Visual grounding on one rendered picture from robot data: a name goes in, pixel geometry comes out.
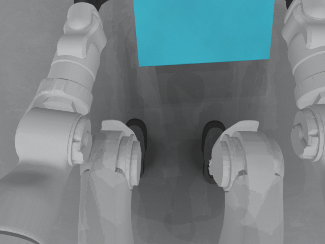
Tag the robot left hand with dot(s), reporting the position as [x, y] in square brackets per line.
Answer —
[96, 3]

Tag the right robot thigh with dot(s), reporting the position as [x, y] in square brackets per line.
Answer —
[253, 212]

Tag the carton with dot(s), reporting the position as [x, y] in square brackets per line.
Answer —
[179, 32]

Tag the right robot foot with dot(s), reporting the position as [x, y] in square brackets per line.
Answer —
[211, 132]

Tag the robot left forearm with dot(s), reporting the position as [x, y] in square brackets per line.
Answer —
[74, 67]

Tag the left robot upper arm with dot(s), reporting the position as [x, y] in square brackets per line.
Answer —
[49, 143]

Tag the robot right forearm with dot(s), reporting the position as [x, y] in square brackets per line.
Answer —
[304, 32]

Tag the right robot upper arm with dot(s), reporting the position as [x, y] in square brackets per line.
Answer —
[308, 138]

